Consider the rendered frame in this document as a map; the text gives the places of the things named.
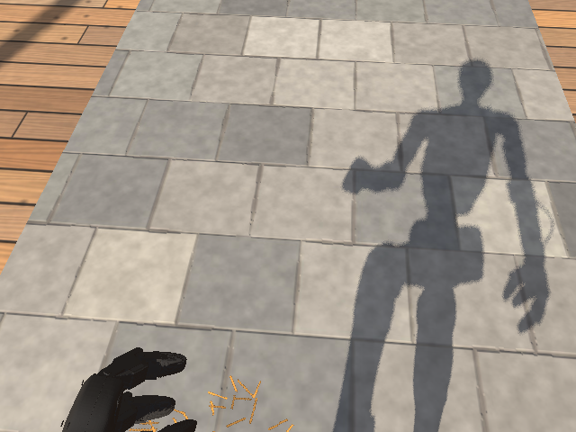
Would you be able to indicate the robot left hand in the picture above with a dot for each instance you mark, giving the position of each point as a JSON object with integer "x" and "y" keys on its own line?
{"x": 101, "y": 405}

